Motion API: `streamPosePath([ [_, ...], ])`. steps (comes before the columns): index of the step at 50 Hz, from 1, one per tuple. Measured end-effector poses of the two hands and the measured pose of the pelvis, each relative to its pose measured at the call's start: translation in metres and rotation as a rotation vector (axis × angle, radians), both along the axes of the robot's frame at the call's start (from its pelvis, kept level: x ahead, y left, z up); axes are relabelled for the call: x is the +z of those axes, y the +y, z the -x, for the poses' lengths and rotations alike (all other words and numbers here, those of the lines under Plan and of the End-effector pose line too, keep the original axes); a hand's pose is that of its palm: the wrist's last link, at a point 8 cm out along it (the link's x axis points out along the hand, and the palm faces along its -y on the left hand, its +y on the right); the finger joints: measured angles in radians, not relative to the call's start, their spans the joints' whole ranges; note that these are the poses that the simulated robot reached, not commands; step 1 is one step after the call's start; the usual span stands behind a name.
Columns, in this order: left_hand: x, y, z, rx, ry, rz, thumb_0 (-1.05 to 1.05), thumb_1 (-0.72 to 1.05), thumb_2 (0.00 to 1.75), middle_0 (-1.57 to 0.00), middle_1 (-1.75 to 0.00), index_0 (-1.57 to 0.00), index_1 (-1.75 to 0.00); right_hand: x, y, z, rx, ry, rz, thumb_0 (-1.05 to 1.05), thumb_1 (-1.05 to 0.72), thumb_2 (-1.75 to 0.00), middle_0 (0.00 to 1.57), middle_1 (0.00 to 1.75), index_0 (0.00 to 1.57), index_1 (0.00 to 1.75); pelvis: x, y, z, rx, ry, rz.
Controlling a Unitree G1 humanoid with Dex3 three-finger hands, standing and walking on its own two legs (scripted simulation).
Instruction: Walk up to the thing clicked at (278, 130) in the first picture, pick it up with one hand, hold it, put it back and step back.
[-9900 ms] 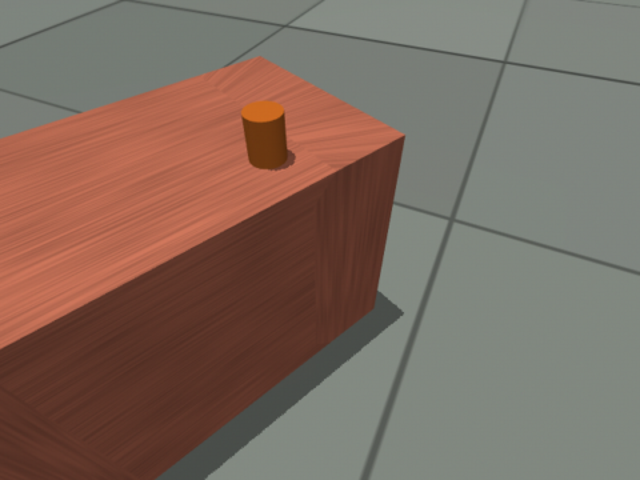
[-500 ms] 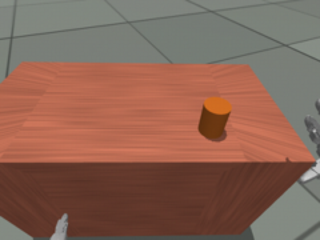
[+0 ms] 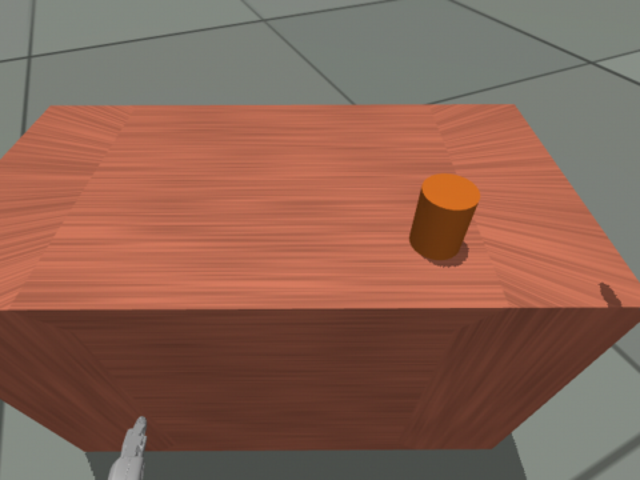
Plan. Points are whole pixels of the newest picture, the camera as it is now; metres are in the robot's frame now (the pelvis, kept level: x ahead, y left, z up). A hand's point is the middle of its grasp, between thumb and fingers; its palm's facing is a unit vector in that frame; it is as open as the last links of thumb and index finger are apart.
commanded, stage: go down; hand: right
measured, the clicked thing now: (442, 217) +0.53 -0.17 +0.04
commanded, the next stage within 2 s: approach in 1.72 s
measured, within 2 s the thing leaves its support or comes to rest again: neither
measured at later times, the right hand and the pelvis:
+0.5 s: hand out of the picture +0.40 -0.35 +0.17, palm faces +0.13 +0.99 -0.01, open 17.6 cm; pelvis +0.01 -0.01 +0.00, yaw +1 degrees
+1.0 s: hand out of the picture +0.42 -0.36 +0.18, palm faces +0.15 +0.99 +0.00, open 17.6 cm; pelvis +0.01 -0.01 -0.01, yaw +1 degrees
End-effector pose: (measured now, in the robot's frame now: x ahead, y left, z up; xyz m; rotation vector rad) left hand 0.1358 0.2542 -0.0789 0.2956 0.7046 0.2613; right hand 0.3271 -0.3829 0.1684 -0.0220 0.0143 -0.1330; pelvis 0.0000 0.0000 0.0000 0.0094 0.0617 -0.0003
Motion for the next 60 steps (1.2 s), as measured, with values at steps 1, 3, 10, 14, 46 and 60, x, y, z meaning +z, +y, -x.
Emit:
streamPosePath([
  [1,-0.001,0.000,0.002,0.004,0.005,-0.002,-0.01,-0.53,0.05,-0.05,-0.05,-0.05,-0.05,0.001,-0.001,-0.004,0.000,-0.003,-0.002,-0.02,0.61,-0.02,0.05,0.05,0.05,0.05,0.000,0.000,0.000,0.001,0.004,0.000],
  [3,0.000,0.002,0.004,0.011,0.006,-0.009,-0.01,-0.53,0.05,-0.05,-0.05,-0.06,-0.05,0.003,-0.002,-0.010,0.000,-0.011,-0.011,-0.02,0.61,-0.02,0.05,0.05,0.05,0.05,-0.001,-0.001,0.000,0.003,0.013,0.000],
  [10,0.003,0.000,0.000,0.016,-0.002,-0.027,-0.01,-0.53,0.05,-0.05,-0.05,-0.05,-0.05,0.004,-0.009,-0.028,0.000,-0.004,-0.014,-0.02,0.60,-0.02,0.06,0.04,0.05,0.05,-0.003,-0.004,-0.003,0.011,0.041,-0.004],
  [14,0.007,-0.003,-0.004,0.016,-0.017,-0.027,-0.01,-0.54,0.06,-0.05,-0.05,-0.05,-0.06,0.004,-0.015,-0.032,-0.005,0.000,-0.016,-0.02,0.60,-0.02,0.06,0.04,0.06,0.05,-0.003,-0.006,-0.007,0.012,0.051,-0.008],
  [46,0.009,-0.006,-0.011,0.014,-0.016,-0.035,-0.01,-0.55,0.07,-0.05,-0.05,-0.05,-0.06,0.008,-0.028,-0.056,-0.012,-0.002,-0.027,-0.02,0.58,-0.03,0.06,0.04,0.06,0.05,-0.009,-0.009,-0.014,0.009,0.095,-0.017],
  [60,0.005,-0.007,0.001,0.017,0.009,-0.038,-0.01,-0.55,0.07,-0.05,-0.05,-0.05,-0.06,0.014,-0.034,-0.069,-0.018,0.004,-0.021,-0.02,0.60,-0.03,0.06,0.05,0.05,0.05,-0.012,-0.010,-0.007,0.014,0.118,-0.021],
])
